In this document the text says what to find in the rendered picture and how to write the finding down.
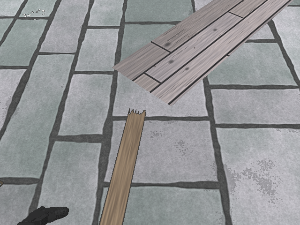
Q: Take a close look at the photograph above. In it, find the left robot hand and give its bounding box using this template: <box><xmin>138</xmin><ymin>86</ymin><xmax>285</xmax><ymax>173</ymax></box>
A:
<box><xmin>17</xmin><ymin>206</ymin><xmax>69</xmax><ymax>225</ymax></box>

